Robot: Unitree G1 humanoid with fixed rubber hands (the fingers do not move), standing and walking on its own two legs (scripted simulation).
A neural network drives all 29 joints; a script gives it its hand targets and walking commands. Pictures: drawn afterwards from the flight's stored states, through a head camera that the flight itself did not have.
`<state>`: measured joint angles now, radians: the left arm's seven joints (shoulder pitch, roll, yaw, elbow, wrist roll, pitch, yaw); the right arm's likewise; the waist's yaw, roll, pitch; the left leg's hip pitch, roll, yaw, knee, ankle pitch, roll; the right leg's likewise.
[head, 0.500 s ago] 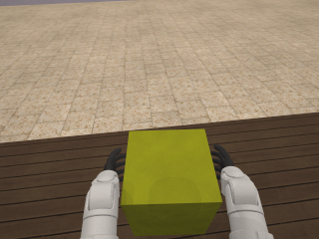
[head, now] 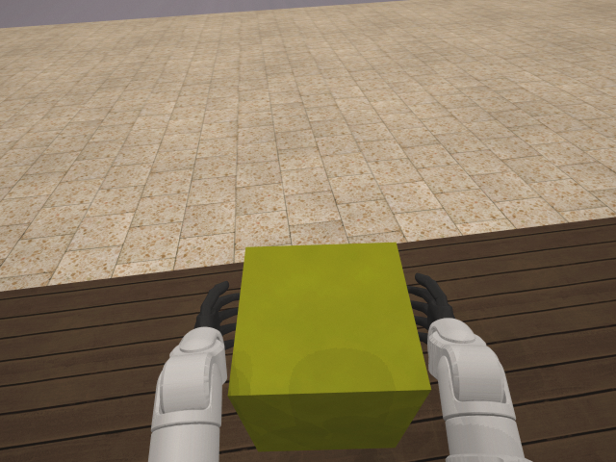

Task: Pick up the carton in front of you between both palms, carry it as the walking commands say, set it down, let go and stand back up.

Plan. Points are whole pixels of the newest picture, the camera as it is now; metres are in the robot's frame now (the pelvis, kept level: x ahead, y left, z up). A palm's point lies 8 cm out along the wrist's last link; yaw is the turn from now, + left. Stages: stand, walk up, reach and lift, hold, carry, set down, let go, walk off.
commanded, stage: carry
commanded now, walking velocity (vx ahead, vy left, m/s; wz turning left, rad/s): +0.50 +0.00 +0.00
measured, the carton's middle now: (323, 352) +0.30 +0.01 -0.01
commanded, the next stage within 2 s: none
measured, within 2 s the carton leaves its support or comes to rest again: neither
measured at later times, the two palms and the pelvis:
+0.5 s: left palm (235, 225) +0.48 +0.15 +0.10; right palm (417, 222) +0.47 -0.15 +0.10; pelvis +0.21 +0.00 +0.01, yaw +0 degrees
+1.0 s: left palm (268, 137) +0.79 +0.12 +0.10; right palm (397, 133) +0.80 -0.18 +0.09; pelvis +0.53 -0.04 +0.01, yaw +2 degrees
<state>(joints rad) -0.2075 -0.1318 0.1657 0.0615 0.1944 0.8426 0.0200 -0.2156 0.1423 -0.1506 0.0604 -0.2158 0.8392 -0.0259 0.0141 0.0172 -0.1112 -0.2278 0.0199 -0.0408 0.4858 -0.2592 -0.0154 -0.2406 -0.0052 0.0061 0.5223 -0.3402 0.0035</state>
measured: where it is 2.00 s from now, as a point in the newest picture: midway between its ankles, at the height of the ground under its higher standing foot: (321, 269)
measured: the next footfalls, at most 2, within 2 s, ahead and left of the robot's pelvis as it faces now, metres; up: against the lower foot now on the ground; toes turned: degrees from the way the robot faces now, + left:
left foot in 0.26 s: +0.17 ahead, +0.11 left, +0.00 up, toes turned +12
right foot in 0.64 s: +0.47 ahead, -0.12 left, +0.00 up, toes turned -12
